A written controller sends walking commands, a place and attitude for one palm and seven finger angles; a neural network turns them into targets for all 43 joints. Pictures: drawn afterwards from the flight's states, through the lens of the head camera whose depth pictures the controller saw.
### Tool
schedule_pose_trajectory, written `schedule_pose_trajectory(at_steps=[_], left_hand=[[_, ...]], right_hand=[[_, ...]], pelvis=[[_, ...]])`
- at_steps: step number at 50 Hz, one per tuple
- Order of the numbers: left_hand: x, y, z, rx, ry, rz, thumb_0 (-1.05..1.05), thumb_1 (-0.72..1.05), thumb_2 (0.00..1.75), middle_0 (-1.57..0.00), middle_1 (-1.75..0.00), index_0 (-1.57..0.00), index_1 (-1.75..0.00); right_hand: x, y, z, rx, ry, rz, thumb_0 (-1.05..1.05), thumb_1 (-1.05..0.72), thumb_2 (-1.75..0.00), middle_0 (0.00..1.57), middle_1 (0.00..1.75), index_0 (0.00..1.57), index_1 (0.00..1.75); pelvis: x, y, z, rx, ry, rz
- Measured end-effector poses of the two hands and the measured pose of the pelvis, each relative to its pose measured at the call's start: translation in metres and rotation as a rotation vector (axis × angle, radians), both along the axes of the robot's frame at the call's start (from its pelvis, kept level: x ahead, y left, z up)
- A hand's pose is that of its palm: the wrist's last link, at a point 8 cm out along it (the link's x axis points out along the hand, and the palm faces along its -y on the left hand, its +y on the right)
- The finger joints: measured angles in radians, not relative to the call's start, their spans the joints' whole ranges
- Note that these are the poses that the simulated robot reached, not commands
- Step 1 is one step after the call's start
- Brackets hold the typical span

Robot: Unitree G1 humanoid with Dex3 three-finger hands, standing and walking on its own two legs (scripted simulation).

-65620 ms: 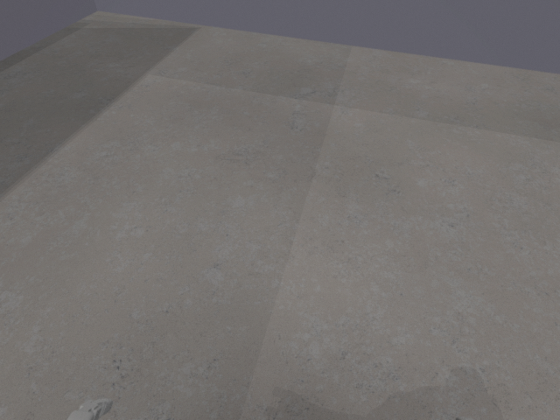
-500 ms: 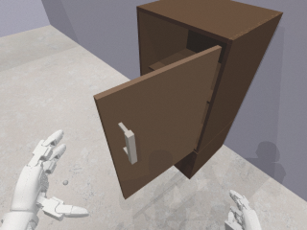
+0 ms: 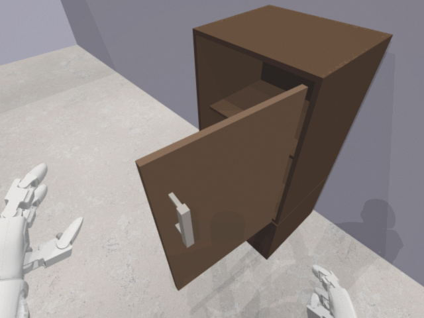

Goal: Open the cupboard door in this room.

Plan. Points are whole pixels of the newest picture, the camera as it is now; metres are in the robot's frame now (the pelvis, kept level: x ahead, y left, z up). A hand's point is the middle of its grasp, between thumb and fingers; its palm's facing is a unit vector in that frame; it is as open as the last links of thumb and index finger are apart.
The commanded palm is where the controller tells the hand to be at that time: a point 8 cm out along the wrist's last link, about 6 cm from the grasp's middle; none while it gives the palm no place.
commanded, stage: draw the hand back to the body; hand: left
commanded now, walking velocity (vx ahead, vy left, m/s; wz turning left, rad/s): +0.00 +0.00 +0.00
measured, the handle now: (181, 220) +0.31 +0.11 +0.00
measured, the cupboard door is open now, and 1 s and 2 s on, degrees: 84 84 84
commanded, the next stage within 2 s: step back with the hand held close in 0.48 s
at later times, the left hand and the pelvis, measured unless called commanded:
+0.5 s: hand (61, 239) +0.17 +0.23 +0.16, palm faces +0.45 -0.80 -0.39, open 7.5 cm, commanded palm +0.13 +0.27 +0.17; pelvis -0.01 -0.03 +0.00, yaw +0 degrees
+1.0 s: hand (51, 250) +0.16 +0.24 +0.15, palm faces +0.33 -0.80 -0.51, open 7.4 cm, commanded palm +0.10 +0.28 +0.18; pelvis -0.05 -0.01 +0.00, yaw -2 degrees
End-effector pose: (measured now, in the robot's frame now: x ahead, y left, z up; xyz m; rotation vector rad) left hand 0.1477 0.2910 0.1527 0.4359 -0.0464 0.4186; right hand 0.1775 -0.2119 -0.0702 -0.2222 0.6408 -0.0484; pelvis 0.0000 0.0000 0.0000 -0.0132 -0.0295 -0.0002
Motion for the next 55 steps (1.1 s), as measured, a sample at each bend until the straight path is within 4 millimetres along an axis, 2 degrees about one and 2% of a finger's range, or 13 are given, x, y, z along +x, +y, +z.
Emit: schedule_pose_trajectory(at_steps=[9, 14, 19, 26, 31, 37, 47, 55], left_hand=[[-0.003, 0.002, 0.026, 0.050, -0.076, 0.033, 0.01, 0.72, 0.82, -0.21, -0.30, -0.21, -0.30], [-0.006, -0.005, 0.017, 0.017, -0.047, 0.036, 0.01, 0.82, 0.87, -0.21, -0.30, -0.21, -0.30], [-0.010, -0.015, 0.011, 0.000, -0.028, 0.025, 0.02, 0.86, 0.89, -0.21, -0.30, -0.21, -0.30], [-0.017, -0.023, 0.021, 0.027, -0.065, 0.025, 0.02, 0.88, 0.89, -0.21, -0.30, -0.21, -0.30], [-0.020, -0.026, 0.020, 0.021, -0.061, 0.032, 0.02, 0.89, 0.90, -0.21, -0.30, -0.21, -0.30], [-0.019, -0.027, 0.031, 0.098, -0.081, -0.009, 0.02, 0.89, 0.90, -0.21, -0.30, -0.21, -0.30], [-0.020, -0.019, 0.022, 0.131, -0.004, -0.091, 0.02, 0.88, 0.90, -0.21, -0.30, -0.22, -0.30], [-0.044, -0.001, 0.026, 0.154, -0.067, -0.119, 0.02, 0.88, 0.90, -0.22, -0.30, -0.22, -0.30]], right_hand=[[0.000, -0.013, -0.001, -0.002, 0.018, 0.000, 0.02, -0.91, -0.90, 0.20, 0.30, 0.20, 0.30], [-0.005, -0.022, -0.003, 0.004, 0.034, -0.013, 0.02, -0.91, -0.90, 0.20, 0.30, 0.20, 0.30], [-0.012, -0.031, -0.004, -0.002, 0.042, -0.023, 0.02, -0.91, -0.90, 0.20, 0.30, 0.20, 0.30], [-0.016, -0.039, -0.004, 0.001, 0.028, -0.030, 0.02, -0.91, -0.90, 0.20, 0.30, 0.20, 0.30], [-0.017, -0.044, -0.004, 0.008, 0.024, -0.035, 0.02, -0.91, -0.90, 0.20, 0.30, 0.20, 0.30], [-0.022, -0.051, -0.003, -0.004, 0.044, -0.058, 0.02, -0.91, -0.90, 0.20, 0.30, 0.20, 0.30], [-0.055, -0.056, -0.003, -0.033, 0.101, -0.163, 0.02, -0.91, -0.90, 0.20, 0.30, 0.20, 0.30], [-0.088, -0.040, 0.002, -0.060, 0.105, -0.175, 0.02, -0.91, -0.90, 0.20, 0.30, 0.20, 0.30]], pelvis=[[-0.001, -0.009, 0.003, 0.004, -0.019, 0.000], [-0.004, -0.015, 0.004, 0.006, -0.027, -0.001], [-0.007, -0.022, 0.005, 0.007, -0.035, 0.000], [-0.011, -0.030, 0.005, 0.007, -0.050, 0.003], [-0.015, -0.035, 0.005, 0.007, -0.055, 0.002], [-0.023, -0.034, 0.005, -0.007, -0.011, -0.004], [-0.042, -0.018, 0.004, -0.004, 0.022, -0.029], [-0.068, -0.002, 0.000, -0.015, 0.020, -0.030]])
